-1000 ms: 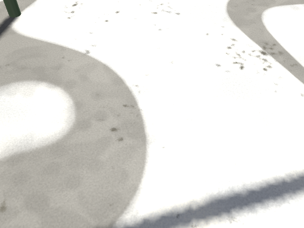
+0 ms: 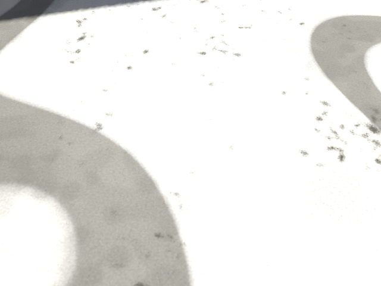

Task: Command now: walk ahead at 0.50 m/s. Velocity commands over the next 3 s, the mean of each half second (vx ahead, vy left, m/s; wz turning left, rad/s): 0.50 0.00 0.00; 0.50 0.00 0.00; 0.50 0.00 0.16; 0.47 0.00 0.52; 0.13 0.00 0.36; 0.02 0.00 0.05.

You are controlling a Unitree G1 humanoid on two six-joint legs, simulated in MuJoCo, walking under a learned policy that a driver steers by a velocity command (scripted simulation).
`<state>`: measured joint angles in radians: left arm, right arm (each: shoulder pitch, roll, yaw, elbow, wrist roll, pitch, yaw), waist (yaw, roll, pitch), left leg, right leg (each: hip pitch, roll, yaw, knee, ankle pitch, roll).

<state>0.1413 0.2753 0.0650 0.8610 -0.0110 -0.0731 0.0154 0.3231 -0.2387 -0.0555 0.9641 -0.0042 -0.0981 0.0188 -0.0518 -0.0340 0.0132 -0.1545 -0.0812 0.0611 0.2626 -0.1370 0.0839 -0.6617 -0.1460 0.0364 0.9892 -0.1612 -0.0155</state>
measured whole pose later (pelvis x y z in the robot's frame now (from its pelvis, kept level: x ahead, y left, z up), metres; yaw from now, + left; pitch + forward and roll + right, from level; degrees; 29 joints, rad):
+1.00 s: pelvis +0.57 -0.01 -0.01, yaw +0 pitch +1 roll +1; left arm 0.24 0.27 0.06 0.96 -0.02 -0.09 0.01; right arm 0.21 -0.24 -0.06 0.92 0.00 -0.09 0.03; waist -0.01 -0.03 0.03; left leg -0.28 -0.05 0.07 0.40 -0.14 0.07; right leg -0.48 -0.08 0.02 1.15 -0.33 -0.05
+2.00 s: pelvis +1.09 +0.02 -0.03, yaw +23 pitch +1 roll -1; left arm 0.21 0.28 0.07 0.91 -0.02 -0.08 0.02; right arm 0.10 -0.28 -0.09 0.76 0.01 -0.04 0.04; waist 0.02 0.00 0.08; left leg -0.47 -0.04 0.05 0.63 -0.18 0.10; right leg -0.25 -0.06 -0.05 1.18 -0.53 0.05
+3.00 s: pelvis +1.26 +0.08 -0.01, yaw +34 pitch -1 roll +0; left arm 0.10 0.25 0.04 0.96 0.00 0.00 0.01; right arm 0.22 -0.23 -0.04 0.93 -0.01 0.00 -0.02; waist 0.00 0.00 0.04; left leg -0.14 -0.03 -0.06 0.52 -0.36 0.01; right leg -0.27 0.00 0.01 0.52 -0.23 0.01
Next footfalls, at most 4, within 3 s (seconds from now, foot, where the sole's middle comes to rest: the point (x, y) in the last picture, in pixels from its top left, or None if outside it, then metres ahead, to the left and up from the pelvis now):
0.28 right None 0.34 -0.16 -0.78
0.82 left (168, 243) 0.65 0.07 -0.78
1.36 right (225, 173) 0.96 -0.17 -0.78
1.92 left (146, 134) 1.19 0.17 -0.78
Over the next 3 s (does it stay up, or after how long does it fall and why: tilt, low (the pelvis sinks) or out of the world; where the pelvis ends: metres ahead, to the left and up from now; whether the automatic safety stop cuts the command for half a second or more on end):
stays up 1.26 0.08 -0.01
